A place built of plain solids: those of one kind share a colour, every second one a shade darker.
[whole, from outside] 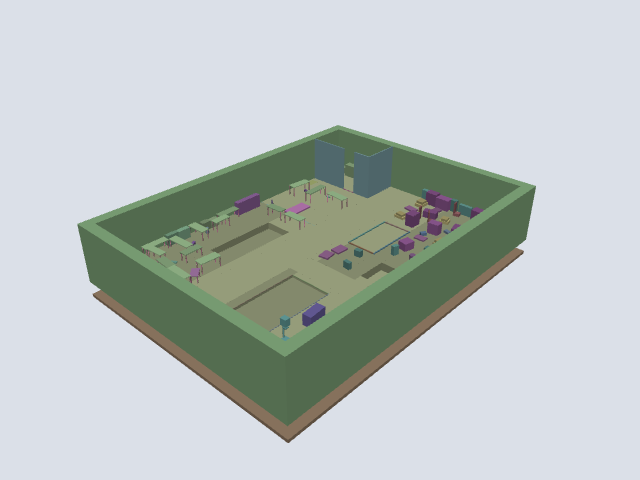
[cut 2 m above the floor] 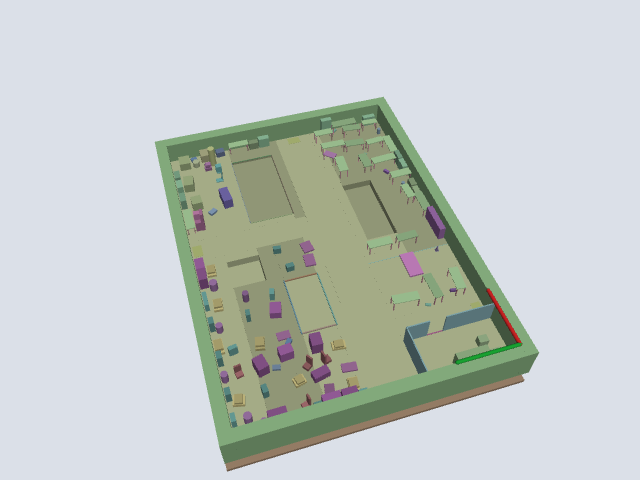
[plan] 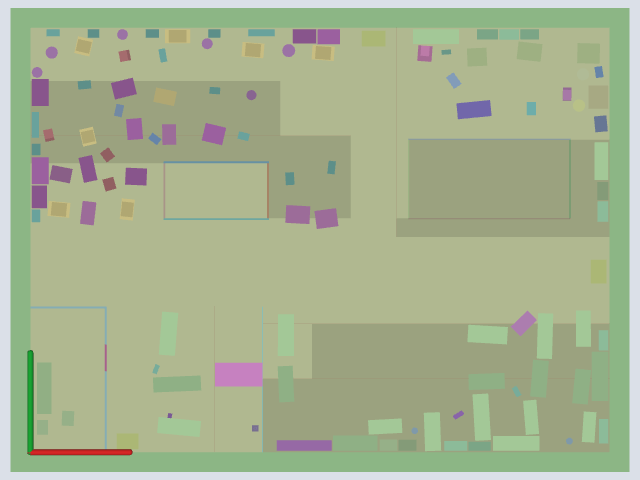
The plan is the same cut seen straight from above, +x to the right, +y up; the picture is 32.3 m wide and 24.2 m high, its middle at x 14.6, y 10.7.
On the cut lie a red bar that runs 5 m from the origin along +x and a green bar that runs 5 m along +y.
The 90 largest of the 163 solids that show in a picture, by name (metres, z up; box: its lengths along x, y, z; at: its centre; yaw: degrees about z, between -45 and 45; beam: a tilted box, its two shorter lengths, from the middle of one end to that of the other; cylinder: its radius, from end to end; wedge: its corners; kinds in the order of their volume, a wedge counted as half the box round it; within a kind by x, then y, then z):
{
 "floor_1": {"box": [3.85, 7.35, 1.0], "at": [1.93, 3.67, -0.5]},
 "floor_2": {"box": [6.8, 2.77, 2.1], "at": [3.4, 13.19, -1.05]},
 "floor_3": {"box": [2.1, 7.35, 1.0], "at": [4.9, 3.67, -0.5]},
 "floor_4": {"box": [12.6, 2.77, 2.1], "at": [6.3, 17.34, -1.05]},
 "floor_5": {"box": [3.35, 7.35, 1.0], "at": [7.62, 3.67, -0.5]},
 "floor_6": {"box": [16.15, 0.95, 2.1], "at": [8.07, 11.32, -1.05]},
 "floor_7": {"box": [16.15, 1.38, 2.1], "at": [8.07, 15.26, -1.05]},
 "floor_8": {"box": [16.15, 2.68, 2.1], "at": [8.07, 20.06, -1.05]},
 "floor_9": {"box": [5.13, 2.77, 2.1], "at": [9.37, 13.19, -1.05]},
 "floor_10": {"box": [2.4, 7.35, 1.0], "at": [10.5, 3.67, -0.5]},
 "floor_11": {"box": [2.5, 2.77, 2.1], "at": [12.95, 5.08, -1.05]},
 "floor_12": {"box": [2.77, 2.77, 1.35], "at": [13.98, 17.34, -1.42]},
 "floor_13": {"box": [4.22, 2.77, 2.1], "at": [14.04, 13.19, -1.05]},
 "floor_14": {"box": [29.2, 3.5, 1.0], "at": [14.6, 9.1, -0.5]},
 "floor_15": {"box": [0.78, 2.77, 2.1], "at": [15.76, 17.34, -1.05]},
 "floor_16": {"box": [2.3, 10.55, 1.0], "at": [17.3, 16.12, -0.5]},
 "floor_17": {"box": [6.9, 2.77, 1.43], "at": [17.65, 5.08, -1.39]},
 "floor_18": {"box": [0.65, 3.95, 2.1], "at": [18.77, 13.78, -1.05]},
 "floor_19": {"box": [17.5, 3.7, 2.1], "at": [20.45, 1.85, -1.05]},
 "floor_20": {"box": [17.5, 0.88, 2.1], "at": [20.45, 6.91, -1.05]},
 "floor_21": {"box": [8.08, 3.95, 1.9], "at": [23.14, 13.78, -1.15]},
 "floor_22": {"box": [10.75, 0.95, 2.1], "at": [23.82, 11.32, -1.05]},
 "floor_23": {"box": [10.75, 5.65, 2.1], "at": [23.82, 18.57, -1.05]},
 "floor_24": {"box": [8.1, 2.77, 2.1], "at": [25.15, 5.08, -1.05]},
 "floor_25": {"box": [2.02, 3.95, 2.1], "at": [28.19, 13.78, -1.05]},
 "wall_1": {"box": [1.0, 21.4, 5.5], "at": [-0.5, 10.7, 1.75]},
 "wall_2": {"box": [31.2, 1.0, 5.5], "at": [14.6, -0.5, 1.75]},
 "wall_3": {"box": [31.2, 1.0, 5.5], "at": [14.6, 21.9, 1.75]},
 "wall_4": {"box": [1.0, 21.4, 5.5], "at": [29.7, 10.7, 1.75]},
 "floor_base_1": {"box": [31.2, 23.4, 0.3], "at": [14.6, 10.7, -2.35]},
 "pallet_load_1": {"box": [0.77, 1.15, 1.27], "at": [0.46, 12.87, 0.64]},
 "pallet_load_2": {"box": [0.85, 1.36, 1.11], "at": [0.49, 14.19, 0.56]},
 "pallet_load_3": {"box": [0.85, 1.36, 1.11], "at": [0.49, 18.14, 0.56]},
 "pallet_load_4": {"box": [0.7, 1.29, 0.65], "at": [2.9, 14.28, 0.33], "yaw": 12.4},
 "pallet_load_5": {"box": [1.14, 0.86, 1.11], "at": [4.71, 18.33, 0.56], "yaw": 14.1},
 "pallet_load_6": {"box": [0.78, 1.06, 1.05], "at": [5.25, 16.29, 0.53], "yaw": 4.7},
 "pallet_load_7": {"box": [1.08, 0.86, 1.21], "at": [5.33, 13.9, 0.6], "yaw": -2.5},
 "pallet_load_8": {"box": [1.06, 0.91, 0.74], "at": [9.25, 16.04, 0.37], "yaw": -13.3},
 "pallet_load_9": {"box": [1.19, 0.72, 1.27], "at": [13.82, 20.97, 0.64]},
 "pallet_load_10": {"box": [1.14, 0.76, 1.13], "at": [15.04, 20.95, 0.56]},
 "tool_cabinet_1": {"box": [1.16, 0.5, 1.0], "at": [21.44, 0.32, 0.5]},
 "tool_cabinet_2": {"box": [1.13, 0.46, 1.03], "at": [22.65, 0.3, 0.52]},
 "tool_cabinet_3": {"box": [1.07, 0.53, 1.09], "at": [23.04, 21.07, 0.55]},
 "tool_cabinet_4": {"box": [1.0, 0.54, 1.71], "at": [24.14, 21.06, 0.85]},
 "tool_cabinet_5": {"box": [0.94, 0.52, 1.93], "at": [25.17, 21.07, 0.96]},
 "tool_cabinet_6": {"box": [0.54, 1.04, 1.02], "at": [28.86, 12.13, 0.51]},
 "tool_cabinet_7": {"box": [0.48, 1.03, 1.68], "at": [28.89, 5.64, 0.84]},
 "tool_cabinet_8": {"box": [0.46, 1.23, 1.01], "at": [28.9, 1.06, 0.51]},
 "part_1": {"box": [3.85, 0.1, 4.55], "at": [1.93, 7.3, 2.23]},
 "part_2": {"box": [0.1, 4.08, 4.55], "at": [3.8, 2.04, 2.23]},
 "part_3": {"box": [0.1, 1.82, 4.55], "at": [3.8, 6.34, 2.23]},
 "crate_stack_1": {"box": [0.37, 1.31, 0.96], "at": [0.26, 16.5, 0.48]},
 "crate_stack_2": {"box": [0.43, 0.64, 1.18], "at": [0.28, 11.92, 0.59]},
 "crate_stack_3": {"box": [0.44, 0.58, 1.18], "at": [0.29, 15.26, 0.59]},
 "crate_stack_4": {"box": [0.67, 0.36, 1.13], "at": [1.15, 21.15, 0.56]},
 "crate_stack_5": {"box": [0.66, 0.42, 0.88], "at": [2.73, 18.52, 0.44], "yaw": 5.0},
 "crate_stack_6": {"box": [0.59, 0.43, 1.12], "at": [3.18, 21.11, 0.56]},
 "crate_stack_7": {"box": [0.67, 0.43, 1.24], "at": [6.15, 21.11, 0.62]},
 "crate_stack_8": {"box": [0.34, 0.68, 0.9], "at": [6.68, 20.0, 0.45], "yaw": 10.2},
 "crate_stack_9": {"box": [0.62, 0.43, 1.21], "at": [9.27, 21.11, 0.6]},
 "crate_stack_10": {"box": [1.34, 0.36, 0.86], "at": [11.65, 21.15, 0.43]},
 "table_saw_1": {"box": [0.99, 0.91, 0.91], "at": [22.52, 19.92, 0.46], "yaw": 2.4},
 "table_saw_2": {"box": [1.22, 0.9, 0.92], "at": [25.16, 20.2, 0.46], "yaw": -6.6},
 "table_saw_3": {"box": [1.14, 1.02, 0.82], "at": [28.14, 20.11, 0.41], "yaw": -1.5},
 "board_stack_1": {"box": [0.74, 2.6, 1.28], "at": [0.7, 3.22, 0.64]},
 "bar_rack_1": {"box": [2.78, 0.54, 1.29], "at": [13.8, 0.34, 0.65]},
 "offcut_bin_1": {"box": [0.56, 0.74, 0.71], "at": [0.61, 1.25, 0.35]},
 "offcut_bin_2": {"box": [0.61, 0.75, 0.71], "at": [1.89, 1.71, 0.35], "yaw": -2.5},
 "offcut_bin_3": {"box": [0.89, 0.57, 0.71], "at": [18.05, 0.35, 0.35]},
 "offcut_bin_4": {"box": [0.91, 0.56, 0.8], "at": [19.01, 0.35, 0.4]},
 "offcut_bin_5": {"box": [0.55, 0.91, 0.75], "at": [28.86, 13.17, 0.38]},
 "sack_pile_1": {"box": [1.1, 0.76, 0.31], "at": [1.44, 12.24, 0.15], "yaw": -5.3},
 "sack_pile_2": {"box": [0.78, 0.87, 0.3], "at": [2.69, 20.46, 0.15], "yaw": -13.0},
 "sack_pile_3": {"box": [1.07, 0.74, 0.29], "at": [6.79, 17.92, 0.14], "yaw": -11.8},
 "sack_pile_4": {"box": [1.28, 0.71, 0.3], "at": [7.42, 20.98, 0.15]},
 "sack_pile_5": {"box": [1.11, 0.74, 0.27], "at": [11.22, 20.27, 0.14], "yaw": -4.7},
 "sack_pile_6": {"box": [1.12, 0.73, 0.25], "at": [14.76, 20.13, 0.12], "yaw": -4.3},
 "planer_1": {"box": [1.71, 0.81, 0.99], "at": [22.36, 17.27, 0.49], "yaw": 5.7},
 "barrel_1": {"cylinder": 0.27, "from": [0.34, 19.15, 0.0], "to": [0.34, 19.15, 0.9]},
 "barrel_2": {"cylinder": 0.3, "from": [1.07, 20.15, 0.0], "to": [1.07, 20.15, 0.89]},
 "barrel_3": {"cylinder": 0.27, "from": [4.64, 21.06, 0.0], "to": [4.64, 21.06, 0.95]},
 "barrel_4": {"cylinder": 0.28, "from": [8.92, 20.59, 0.0], "to": [8.92, 20.59, 0.8]},
 "barrel_5": {"cylinder": 0.26, "from": [11.14, 18.01, 0.0], "to": [11.14, 18.01, 0.98]},
 "barrel_6": {"cylinder": 0.33, "from": [13.03, 20.25, 0.0], "to": [13.03, 20.25, 0.87]},
 "forge_hearth_1": {"box": [1.0, 1.18, 0.82], "at": [28.63, 17.91, 0.41]},
 "bandsaw_1": {"box": [0.72, 0.27, 1.03], "at": [19.87, 19.84, 1.54], "yaw": -4.3},
 "bandsaw_2": {"box": [0.72, 0.79, 1.03], "at": [19.89, 20.1, 0.52], "yaw": -4.3},
 "step_hump_1": {"box": [2.4, 1.2, 0.23], "at": [10.5, 3.91, 0.07]},
 "dust_extractor_1": {"cylinder": 0.31, "from": [27.66, 17.48, 0.0], "to": [27.66, 17.48, 2.08]},
 "coal_bin_1": {"box": [0.63, 0.81, 0.56], "at": [28.76, 16.55, 0.28], "yaw": 5.4}
}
